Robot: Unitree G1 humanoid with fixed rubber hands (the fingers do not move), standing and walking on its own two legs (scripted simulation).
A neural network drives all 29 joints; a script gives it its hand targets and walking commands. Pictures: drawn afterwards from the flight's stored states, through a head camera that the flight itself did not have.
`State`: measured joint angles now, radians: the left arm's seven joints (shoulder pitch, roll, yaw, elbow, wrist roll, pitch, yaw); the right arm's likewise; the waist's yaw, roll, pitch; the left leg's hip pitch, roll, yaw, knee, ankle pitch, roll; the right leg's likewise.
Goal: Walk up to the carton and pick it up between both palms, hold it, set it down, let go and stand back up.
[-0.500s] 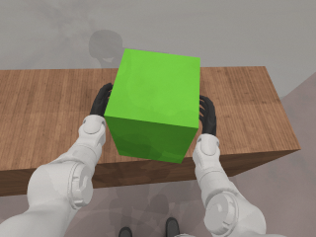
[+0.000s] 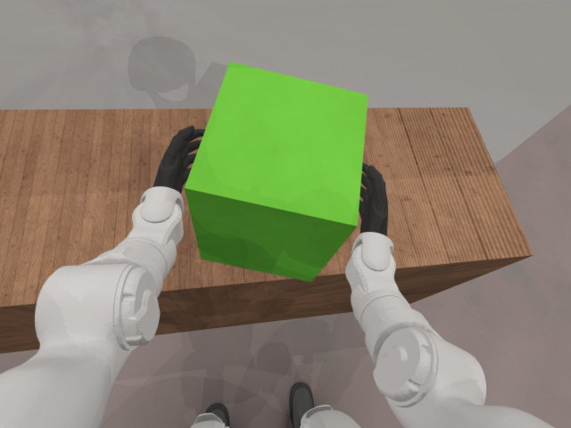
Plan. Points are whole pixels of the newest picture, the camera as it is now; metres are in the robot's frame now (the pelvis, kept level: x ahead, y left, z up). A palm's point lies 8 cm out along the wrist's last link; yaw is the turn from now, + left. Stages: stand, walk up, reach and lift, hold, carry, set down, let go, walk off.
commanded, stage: set down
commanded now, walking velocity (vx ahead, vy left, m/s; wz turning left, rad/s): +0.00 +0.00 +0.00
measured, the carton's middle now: (275, 185) +0.47 -0.03 -0.05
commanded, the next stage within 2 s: none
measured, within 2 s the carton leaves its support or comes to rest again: rests again in 0.66 s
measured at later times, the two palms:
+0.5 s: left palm (175, 172) +0.47 +0.11 +0.00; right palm (376, 217) +0.39 -0.17 -0.01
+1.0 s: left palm (174, 173) +0.48 +0.12 -0.02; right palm (370, 217) +0.39 -0.17 -0.02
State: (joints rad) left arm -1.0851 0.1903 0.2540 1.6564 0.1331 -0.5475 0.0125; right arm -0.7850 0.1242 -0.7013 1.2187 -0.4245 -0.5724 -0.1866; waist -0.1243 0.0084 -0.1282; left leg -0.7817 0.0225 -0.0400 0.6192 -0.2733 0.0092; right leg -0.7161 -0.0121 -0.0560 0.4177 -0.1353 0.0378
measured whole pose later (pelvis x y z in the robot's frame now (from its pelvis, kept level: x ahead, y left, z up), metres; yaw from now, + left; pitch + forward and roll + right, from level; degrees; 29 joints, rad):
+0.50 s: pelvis -0.01 +0.00 -0.01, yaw +0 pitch +28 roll -3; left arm -1.14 0.23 0.24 1.64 0.11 -0.46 0.02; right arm -0.88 0.10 -0.67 1.24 -0.41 -0.45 -0.19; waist -0.15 0.02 -0.19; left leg -0.87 0.01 -0.02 0.62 -0.24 0.01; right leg -0.83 -0.03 -0.03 0.47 -0.13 0.04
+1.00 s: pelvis -0.02 +0.00 +0.00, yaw +0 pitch +29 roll -4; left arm -1.19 0.22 0.40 1.62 0.28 -0.55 -0.01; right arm -0.88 0.14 -0.83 1.13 -0.50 -0.59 -0.11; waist -0.13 0.00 -0.08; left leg -0.87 0.02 -0.05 0.58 -0.22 0.00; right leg -0.79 -0.02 -0.06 0.36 -0.08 0.02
